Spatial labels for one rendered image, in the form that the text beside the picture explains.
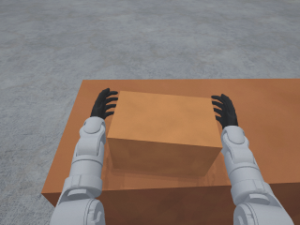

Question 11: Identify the right robot forearm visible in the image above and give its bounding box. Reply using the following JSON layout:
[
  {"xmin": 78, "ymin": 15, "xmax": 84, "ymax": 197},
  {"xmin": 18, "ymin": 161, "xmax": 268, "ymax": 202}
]
[{"xmin": 220, "ymin": 126, "xmax": 294, "ymax": 225}]

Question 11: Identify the carton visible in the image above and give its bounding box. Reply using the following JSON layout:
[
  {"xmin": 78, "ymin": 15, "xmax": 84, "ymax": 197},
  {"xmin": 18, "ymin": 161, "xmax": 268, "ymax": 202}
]
[{"xmin": 107, "ymin": 91, "xmax": 223, "ymax": 177}]

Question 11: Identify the robot right upper arm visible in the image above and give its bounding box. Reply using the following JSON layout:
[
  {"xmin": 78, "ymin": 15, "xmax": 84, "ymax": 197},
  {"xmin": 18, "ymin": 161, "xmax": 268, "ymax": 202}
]
[{"xmin": 233, "ymin": 202, "xmax": 293, "ymax": 225}]

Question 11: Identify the right robot hand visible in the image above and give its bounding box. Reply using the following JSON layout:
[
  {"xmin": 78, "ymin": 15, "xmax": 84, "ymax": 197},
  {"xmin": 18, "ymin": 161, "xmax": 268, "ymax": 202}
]
[{"xmin": 211, "ymin": 94, "xmax": 239, "ymax": 129}]

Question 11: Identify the pedestal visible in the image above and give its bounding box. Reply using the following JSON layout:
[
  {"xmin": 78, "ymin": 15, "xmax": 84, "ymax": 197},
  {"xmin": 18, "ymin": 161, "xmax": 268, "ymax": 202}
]
[{"xmin": 41, "ymin": 78, "xmax": 300, "ymax": 225}]

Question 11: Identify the robot left upper arm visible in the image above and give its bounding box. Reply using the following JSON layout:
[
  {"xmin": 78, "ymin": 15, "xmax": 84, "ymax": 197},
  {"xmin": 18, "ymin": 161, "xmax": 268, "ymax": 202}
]
[{"xmin": 51, "ymin": 198, "xmax": 106, "ymax": 225}]

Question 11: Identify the left robot hand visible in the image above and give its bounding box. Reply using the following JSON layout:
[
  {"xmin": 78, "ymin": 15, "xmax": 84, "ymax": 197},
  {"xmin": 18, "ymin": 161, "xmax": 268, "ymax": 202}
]
[{"xmin": 90, "ymin": 88, "xmax": 118, "ymax": 120}]

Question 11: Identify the left robot forearm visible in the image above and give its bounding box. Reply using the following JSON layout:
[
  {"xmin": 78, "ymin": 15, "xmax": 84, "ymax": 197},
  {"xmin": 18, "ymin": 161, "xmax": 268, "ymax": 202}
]
[{"xmin": 50, "ymin": 116, "xmax": 106, "ymax": 225}]

